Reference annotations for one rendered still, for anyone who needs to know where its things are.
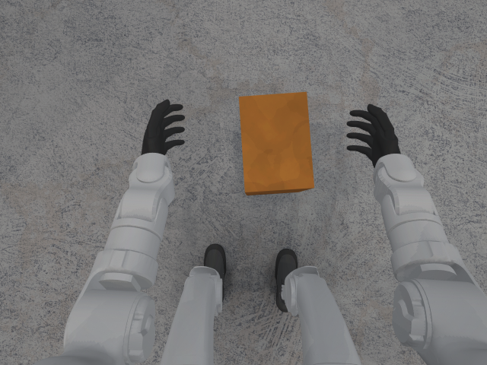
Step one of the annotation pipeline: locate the carton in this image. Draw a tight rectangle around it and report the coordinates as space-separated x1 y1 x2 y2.
239 92 314 195

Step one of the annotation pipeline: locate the robot left upper arm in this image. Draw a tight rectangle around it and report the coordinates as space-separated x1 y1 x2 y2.
32 289 155 365

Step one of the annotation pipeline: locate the right robot forearm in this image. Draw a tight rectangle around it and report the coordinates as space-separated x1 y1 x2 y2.
373 154 487 299

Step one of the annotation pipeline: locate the left robot forearm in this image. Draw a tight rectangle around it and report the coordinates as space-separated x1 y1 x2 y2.
63 153 175 350

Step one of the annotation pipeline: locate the robot right upper arm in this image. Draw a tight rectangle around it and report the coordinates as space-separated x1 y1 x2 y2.
392 278 487 365

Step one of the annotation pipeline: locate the left robot hand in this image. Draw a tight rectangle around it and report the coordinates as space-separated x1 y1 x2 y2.
142 99 185 155

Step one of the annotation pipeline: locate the right robot hand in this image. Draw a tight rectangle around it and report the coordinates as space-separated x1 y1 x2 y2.
346 104 401 168

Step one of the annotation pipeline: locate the robot left foot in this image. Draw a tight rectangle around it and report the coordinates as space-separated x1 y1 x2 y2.
204 244 226 302

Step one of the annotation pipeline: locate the right robot thigh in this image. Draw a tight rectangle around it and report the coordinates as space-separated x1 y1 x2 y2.
287 273 361 365

